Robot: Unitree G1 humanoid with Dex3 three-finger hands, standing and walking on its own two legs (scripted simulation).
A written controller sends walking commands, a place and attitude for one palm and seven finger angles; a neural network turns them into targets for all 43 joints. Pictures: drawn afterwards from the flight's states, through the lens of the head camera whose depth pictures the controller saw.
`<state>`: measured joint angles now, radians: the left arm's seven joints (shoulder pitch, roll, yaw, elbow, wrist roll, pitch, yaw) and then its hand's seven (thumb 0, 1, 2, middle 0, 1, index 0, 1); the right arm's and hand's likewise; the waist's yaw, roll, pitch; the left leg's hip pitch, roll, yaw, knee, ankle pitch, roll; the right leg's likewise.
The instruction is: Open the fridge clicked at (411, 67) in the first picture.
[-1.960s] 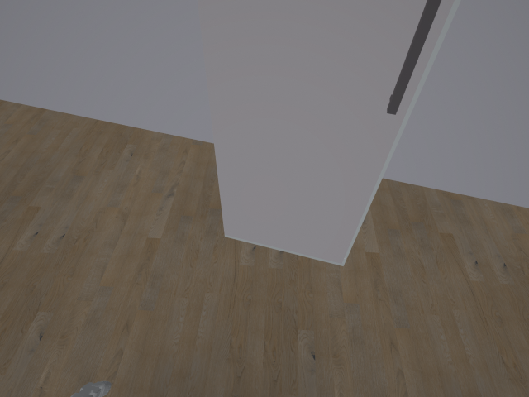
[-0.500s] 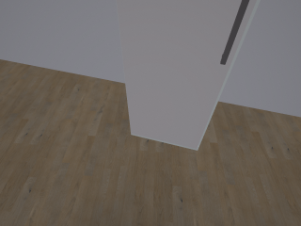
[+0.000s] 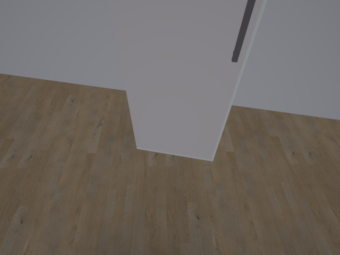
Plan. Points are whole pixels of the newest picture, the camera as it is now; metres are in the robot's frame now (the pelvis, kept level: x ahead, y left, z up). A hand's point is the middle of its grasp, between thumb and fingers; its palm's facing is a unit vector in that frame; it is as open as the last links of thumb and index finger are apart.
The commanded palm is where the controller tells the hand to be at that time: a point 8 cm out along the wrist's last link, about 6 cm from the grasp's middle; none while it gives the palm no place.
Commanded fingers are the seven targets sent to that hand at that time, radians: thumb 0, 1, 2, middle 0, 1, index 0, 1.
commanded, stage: turn to face it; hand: right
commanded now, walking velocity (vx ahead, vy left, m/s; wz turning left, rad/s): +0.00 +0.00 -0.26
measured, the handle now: (246, 12) +0.76 -0.19 +0.22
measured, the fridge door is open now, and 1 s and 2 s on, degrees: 0 0 0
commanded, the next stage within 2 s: take the last steps up to it in 0.14 s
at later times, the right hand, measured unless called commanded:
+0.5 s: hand out of the picture -0.04 -0.18 -0.17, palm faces +0.18 +0.96 -0.21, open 7.3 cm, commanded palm none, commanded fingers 0.00 -0.90 -0.90 0.20 0.30 0.20 0.30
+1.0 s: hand (254, 240) +0.21 -0.23 -0.17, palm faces +0.08 +0.98 -0.20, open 7.3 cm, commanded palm none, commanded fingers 0.00 -0.90 -0.90 0.20 0.30 0.20 0.30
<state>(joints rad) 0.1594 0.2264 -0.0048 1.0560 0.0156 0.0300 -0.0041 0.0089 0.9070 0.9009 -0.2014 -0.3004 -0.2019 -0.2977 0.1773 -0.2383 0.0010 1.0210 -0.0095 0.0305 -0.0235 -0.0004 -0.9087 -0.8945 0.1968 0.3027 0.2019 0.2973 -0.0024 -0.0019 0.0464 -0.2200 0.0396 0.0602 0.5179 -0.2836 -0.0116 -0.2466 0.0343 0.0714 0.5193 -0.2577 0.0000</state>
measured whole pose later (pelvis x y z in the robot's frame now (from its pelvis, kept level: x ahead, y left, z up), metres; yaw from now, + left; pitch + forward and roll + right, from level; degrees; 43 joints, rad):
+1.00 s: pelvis +0.16 -0.03 +0.00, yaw -5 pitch +0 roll -1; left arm 0.43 0.11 0.04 1.16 0.04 -0.05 0.02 0.01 0.91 0.90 -0.20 -0.30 -0.20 -0.30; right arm 0.18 -0.19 -0.08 1.04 -0.02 0.00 0.02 0.00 -0.93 -0.90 0.19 0.30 0.20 0.30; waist 0.05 0.01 0.06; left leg -0.50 0.10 0.10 0.69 -0.21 0.00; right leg 0.01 -0.07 -0.18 0.36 -0.37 0.04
